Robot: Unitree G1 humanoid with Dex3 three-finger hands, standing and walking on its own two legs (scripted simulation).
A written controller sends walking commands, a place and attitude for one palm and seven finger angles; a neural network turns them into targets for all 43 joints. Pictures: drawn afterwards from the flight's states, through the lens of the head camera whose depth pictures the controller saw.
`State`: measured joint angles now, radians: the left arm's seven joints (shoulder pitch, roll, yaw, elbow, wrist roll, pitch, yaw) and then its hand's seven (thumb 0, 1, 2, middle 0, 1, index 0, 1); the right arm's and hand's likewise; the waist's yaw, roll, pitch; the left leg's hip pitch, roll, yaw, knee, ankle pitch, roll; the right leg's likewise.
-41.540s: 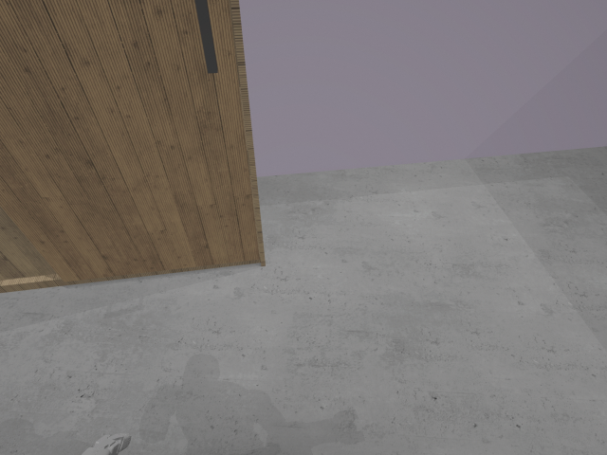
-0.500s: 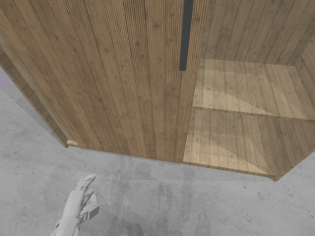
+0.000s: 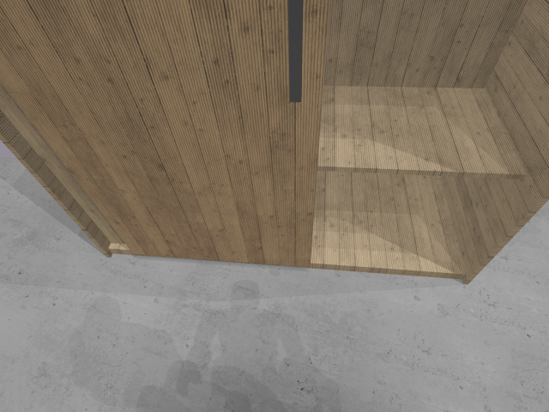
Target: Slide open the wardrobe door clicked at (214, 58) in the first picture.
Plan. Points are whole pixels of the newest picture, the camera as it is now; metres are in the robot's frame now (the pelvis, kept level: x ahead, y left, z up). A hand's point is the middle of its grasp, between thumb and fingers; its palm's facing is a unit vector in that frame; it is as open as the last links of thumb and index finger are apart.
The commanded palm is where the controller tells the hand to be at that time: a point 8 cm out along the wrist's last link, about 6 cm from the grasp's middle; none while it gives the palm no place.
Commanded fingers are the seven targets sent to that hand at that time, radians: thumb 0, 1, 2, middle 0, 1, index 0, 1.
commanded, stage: let the arm hang, fingers relaxed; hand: right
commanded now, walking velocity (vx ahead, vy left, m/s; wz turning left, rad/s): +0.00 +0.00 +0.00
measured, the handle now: (296, 25) +0.68 -0.01 +0.22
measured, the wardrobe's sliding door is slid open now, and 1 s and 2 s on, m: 0.59 0.59 0.59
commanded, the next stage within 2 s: look to check the result in 0.68 s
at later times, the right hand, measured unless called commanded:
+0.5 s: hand out of the picture +0.05 -0.20 -0.17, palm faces -0.03 +0.98 -0.21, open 7.4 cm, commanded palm none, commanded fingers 0.00 -0.90 -0.90 0.20 0.30 0.20 0.30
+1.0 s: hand out of the picture +0.04 -0.20 -0.17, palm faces -0.03 +0.98 -0.19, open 7.4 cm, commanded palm none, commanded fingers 0.00 -0.90 -0.90 0.20 0.30 0.20 0.30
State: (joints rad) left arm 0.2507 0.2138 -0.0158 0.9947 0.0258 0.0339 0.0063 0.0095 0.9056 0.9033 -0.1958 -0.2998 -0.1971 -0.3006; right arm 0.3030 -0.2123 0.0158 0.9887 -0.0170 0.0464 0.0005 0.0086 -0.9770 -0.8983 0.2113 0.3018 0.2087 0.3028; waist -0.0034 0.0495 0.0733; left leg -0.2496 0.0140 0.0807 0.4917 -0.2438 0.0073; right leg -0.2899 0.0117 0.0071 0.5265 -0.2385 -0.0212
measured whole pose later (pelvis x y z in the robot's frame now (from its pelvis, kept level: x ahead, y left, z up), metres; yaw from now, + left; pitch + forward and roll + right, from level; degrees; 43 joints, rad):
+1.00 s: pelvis +0.03 -0.02 +0.01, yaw +2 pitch +0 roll +0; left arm 0.20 0.17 0.00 1.14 0.01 -0.01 0.03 0.01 0.91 0.90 -0.20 -0.30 -0.20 -0.30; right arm 0.24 -0.18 0.01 1.15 -0.01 0.00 -0.02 0.01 -0.91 -0.90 0.20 0.30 0.20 0.30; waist 0.00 0.01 0.05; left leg -0.15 0.04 0.04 0.38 -0.23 -0.03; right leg -0.17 0.04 -0.03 0.40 -0.23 -0.05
